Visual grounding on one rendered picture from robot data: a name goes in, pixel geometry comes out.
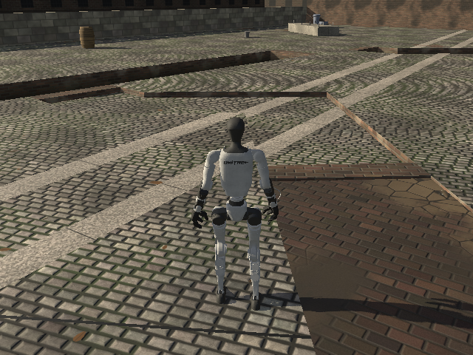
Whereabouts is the robot right hand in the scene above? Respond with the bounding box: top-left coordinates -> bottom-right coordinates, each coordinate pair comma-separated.
262,205 -> 279,222

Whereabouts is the left robot upper arm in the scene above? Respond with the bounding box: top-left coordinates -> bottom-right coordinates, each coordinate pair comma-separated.
201,149 -> 221,191

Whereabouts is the robot left hand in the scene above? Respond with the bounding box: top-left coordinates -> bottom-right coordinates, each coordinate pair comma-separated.
191,210 -> 208,229

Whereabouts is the robot right foot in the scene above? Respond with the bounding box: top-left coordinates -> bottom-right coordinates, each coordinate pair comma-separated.
250,291 -> 261,311

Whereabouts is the robot right thigh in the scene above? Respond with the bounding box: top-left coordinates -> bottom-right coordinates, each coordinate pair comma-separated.
247,207 -> 262,262

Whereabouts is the right robot upper arm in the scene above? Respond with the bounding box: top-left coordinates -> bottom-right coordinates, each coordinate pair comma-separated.
251,149 -> 271,189

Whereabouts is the robot right forearm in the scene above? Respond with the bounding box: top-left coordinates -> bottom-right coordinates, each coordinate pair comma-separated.
263,178 -> 277,208

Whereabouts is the robot left forearm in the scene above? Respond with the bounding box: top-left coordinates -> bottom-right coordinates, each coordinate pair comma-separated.
194,180 -> 208,212

